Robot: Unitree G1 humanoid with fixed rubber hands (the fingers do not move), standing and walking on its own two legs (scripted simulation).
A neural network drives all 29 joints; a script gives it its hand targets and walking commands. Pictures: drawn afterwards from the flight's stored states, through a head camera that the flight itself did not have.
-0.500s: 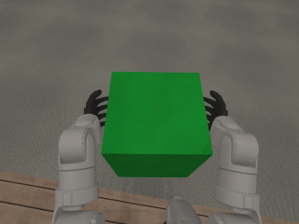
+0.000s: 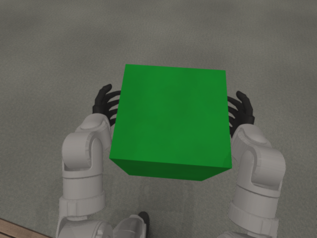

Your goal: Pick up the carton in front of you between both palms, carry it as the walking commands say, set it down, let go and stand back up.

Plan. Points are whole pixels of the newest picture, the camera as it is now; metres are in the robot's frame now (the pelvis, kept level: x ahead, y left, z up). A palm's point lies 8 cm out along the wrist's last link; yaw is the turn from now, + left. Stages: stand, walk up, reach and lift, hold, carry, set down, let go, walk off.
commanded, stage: carry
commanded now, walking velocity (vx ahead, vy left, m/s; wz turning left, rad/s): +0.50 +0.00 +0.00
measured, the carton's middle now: (169, 131) +0.35 +0.02 +0.04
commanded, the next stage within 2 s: none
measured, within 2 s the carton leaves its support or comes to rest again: neither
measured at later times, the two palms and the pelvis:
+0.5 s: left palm (135, 39) +0.71 +0.17 +0.03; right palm (220, 41) +0.73 -0.13 +0.04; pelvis +0.39 +0.01 -0.07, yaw +2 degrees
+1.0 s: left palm out of the picture +1.03 +0.19 +0.04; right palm out of the picture +1.03 -0.11 +0.05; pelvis +0.77 +0.05 -0.05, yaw +0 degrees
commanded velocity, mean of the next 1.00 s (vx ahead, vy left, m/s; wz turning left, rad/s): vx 0.50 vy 0.00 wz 0.00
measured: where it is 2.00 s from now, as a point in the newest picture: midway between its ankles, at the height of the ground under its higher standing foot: (172, 79)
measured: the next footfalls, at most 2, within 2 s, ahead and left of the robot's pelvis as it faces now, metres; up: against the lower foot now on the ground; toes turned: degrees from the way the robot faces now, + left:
left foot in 0.06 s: +0.20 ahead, +0.07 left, -0.05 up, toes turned +6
right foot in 0.50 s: +0.58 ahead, -0.04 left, -0.05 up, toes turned -6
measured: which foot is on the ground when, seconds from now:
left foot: up 0.00-0.04, down 0.06-0.48, up 0.50-0.94, down 0.96-1.00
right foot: down 0.00-0.06, up 0.08-0.48, down 0.50-0.98, up 1.00-1.00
